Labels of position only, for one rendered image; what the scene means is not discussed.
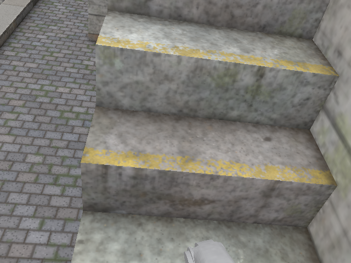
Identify robot right thigh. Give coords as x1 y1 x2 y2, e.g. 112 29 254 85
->
184 239 235 263

